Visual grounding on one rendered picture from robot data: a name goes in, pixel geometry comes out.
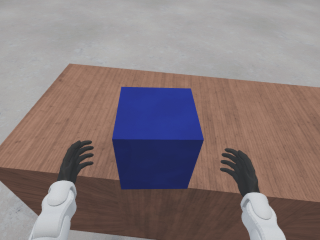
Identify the pedestal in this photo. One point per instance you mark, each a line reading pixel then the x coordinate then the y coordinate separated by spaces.
pixel 276 125

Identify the robot right hand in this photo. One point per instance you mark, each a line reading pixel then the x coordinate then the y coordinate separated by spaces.
pixel 244 173

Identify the robot left hand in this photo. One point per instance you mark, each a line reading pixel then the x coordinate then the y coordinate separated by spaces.
pixel 71 166

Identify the right robot forearm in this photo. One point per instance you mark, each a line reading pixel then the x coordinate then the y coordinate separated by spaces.
pixel 259 218

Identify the carton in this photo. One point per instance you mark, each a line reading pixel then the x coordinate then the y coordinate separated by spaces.
pixel 157 137

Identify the left robot forearm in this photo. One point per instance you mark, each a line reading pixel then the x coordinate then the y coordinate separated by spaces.
pixel 58 207

